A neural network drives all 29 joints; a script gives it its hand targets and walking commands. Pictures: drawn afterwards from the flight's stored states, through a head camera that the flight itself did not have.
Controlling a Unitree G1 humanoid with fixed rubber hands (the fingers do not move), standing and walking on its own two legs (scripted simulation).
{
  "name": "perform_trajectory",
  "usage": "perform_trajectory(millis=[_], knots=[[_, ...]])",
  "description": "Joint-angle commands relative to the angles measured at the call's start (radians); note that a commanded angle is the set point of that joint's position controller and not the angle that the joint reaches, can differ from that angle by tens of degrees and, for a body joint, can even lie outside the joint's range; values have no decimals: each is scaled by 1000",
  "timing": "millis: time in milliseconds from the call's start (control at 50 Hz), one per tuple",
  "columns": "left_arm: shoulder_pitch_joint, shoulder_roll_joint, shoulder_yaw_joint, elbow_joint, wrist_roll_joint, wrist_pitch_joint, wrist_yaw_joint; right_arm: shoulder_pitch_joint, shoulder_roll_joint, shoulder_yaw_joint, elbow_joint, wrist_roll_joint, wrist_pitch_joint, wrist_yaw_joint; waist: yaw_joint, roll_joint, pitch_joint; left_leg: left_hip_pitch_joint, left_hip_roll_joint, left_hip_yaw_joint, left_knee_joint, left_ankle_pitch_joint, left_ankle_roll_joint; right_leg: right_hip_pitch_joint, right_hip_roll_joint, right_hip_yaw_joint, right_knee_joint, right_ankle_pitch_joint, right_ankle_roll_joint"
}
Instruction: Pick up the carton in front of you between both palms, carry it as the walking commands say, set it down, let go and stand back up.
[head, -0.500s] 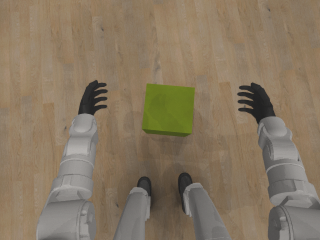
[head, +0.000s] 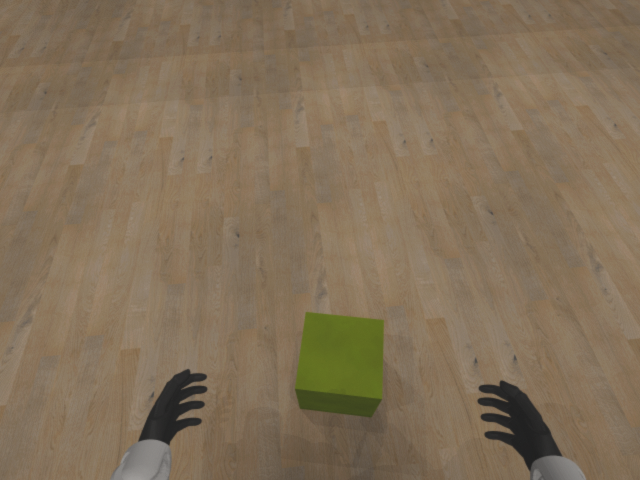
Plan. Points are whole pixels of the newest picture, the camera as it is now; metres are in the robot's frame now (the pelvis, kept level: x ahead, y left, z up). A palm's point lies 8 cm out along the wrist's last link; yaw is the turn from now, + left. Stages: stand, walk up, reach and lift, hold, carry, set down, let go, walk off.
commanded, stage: let go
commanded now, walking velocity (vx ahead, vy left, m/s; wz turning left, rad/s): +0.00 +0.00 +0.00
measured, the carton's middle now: (339, 366) +0.43 -0.03 -0.65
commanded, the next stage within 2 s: stand in 0.52 s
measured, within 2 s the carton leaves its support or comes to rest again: neither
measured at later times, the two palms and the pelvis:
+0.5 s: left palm (144, 467) +0.16 +0.23 -0.07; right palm (543, 456) +0.16 -0.23 -0.06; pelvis +0.00 +0.00 +0.00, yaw -1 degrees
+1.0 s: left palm out of the picture +0.12 +0.27 -0.09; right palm out of the picture +0.13 -0.29 -0.10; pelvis +0.00 -0.01 +0.00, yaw +1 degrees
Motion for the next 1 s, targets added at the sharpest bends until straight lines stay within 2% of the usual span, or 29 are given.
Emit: perform_trajectory(millis=[0, 120, 220, 400, 420, 440, 500, 520, 560, 600, 740, 980], knots=[[31, 80, 3, -121, -6, 0, -7, 1, -103, -16, -110, 0, 0, 3, 24, 56, -150, 179, 9, 19, -99, 236, -31, 218, 7, -37, -68, 219, 20], [59, 89, -18, -159, -16, 61, -28, 12, -117, -19, -122, -11, 63, 8, 28, 42, -2, 199, 20, 25, -138, 156, -28, 270, 13, -47, -93, 132, 14], [55, 96, -19, -172, -18, 104, -38, 10, -120, -27, -120, -28, 109, 6, 20, 18, 49, 221, 19, 29, -137, 144, -24, 297, 14, -50, -89, 120, 13], [66, 99, -11, -176, -1, 131, -37, 9, -112, -26, -133, -33, 134, 4, 30, 25, 42, 256, 8, 30, -114, 226, -27, 335, 14, -39, -81, 193, 13], [115, 107, -10, -116, -17, 99, -17, -29, -143, -28, -192, -45, 187, -24, 38, -5, -15, 308, 11, 29, -84, 302, -23, 320, 37, -48, -49, 181, 23], [106, 109, -14, -135, -10, 93, -8, 3, -131, -16, -182, -42, 198, -35, 39, 23, -5, 294, 9, 29, -72, 318, -26, 308, 31, -43, -46, 182, 20], [78, 104, -26, -151, -19, 88, -2, 0, -117, -2, -185, -32, 213, -50, 30, 33, 1, 282, 8, 24, -68, 294, -20, 276, 28, -32, -42, 186, 21], [69, 209, 26, 13, -4, 55, 27, -42, -224, -58, -18, -14, 121, -66, 44, 90, -16, 192, 45, 16, -21, 184, -25, 199, -48, -14, -28, 156, 26], [75, 208, 30, 34, -1, 24, 43, -18, -193, -53, 13, -25, 48, -67, 29, 56, -21, 192, 55, -8, -29, 111, -16, 169, -55, 9, -36, 110, 12], [69, 188, 26, 58, 1, 4, 46, -19, -185, -52, 50, -29, 14, -68, 27, 34, 0, 180, 64, -27, -40, 77, -12, 146, -57, 22, -51, 68, 6], [63, 203, 23, 128, 3, -26, 54, -11, -212, -52, 139, -35, -21, -82, 28, 12, -43, 207, 80, -45, -24, 215, -10, 186, -71, 35, -39, 211, 2], [74, 224, 19, 194, 2, -32, 64, 16, -232, -39, 220, -36, -29, -99, 32, 16, -30, 199, 93, -63, -39, 212, -7, 215, -88, 53, -50, 223, -7]])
